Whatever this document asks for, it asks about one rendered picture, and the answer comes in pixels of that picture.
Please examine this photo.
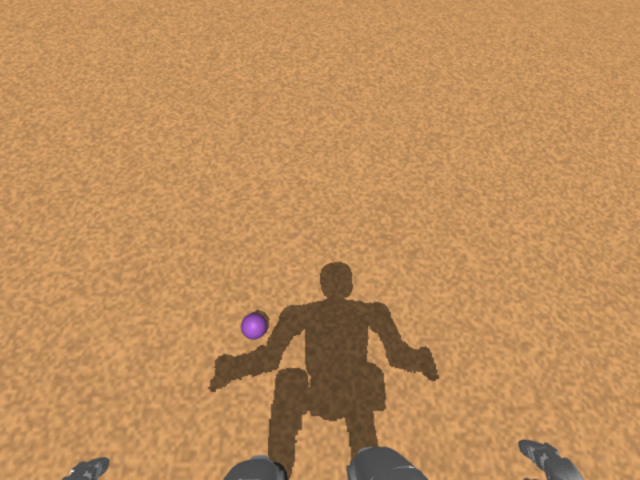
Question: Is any ball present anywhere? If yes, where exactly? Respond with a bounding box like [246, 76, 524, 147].
[241, 313, 267, 340]

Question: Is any left robot hand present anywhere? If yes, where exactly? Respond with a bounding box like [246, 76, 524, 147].
[62, 457, 109, 480]

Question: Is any right robot hand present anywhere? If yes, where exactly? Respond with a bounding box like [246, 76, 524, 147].
[518, 440, 584, 480]

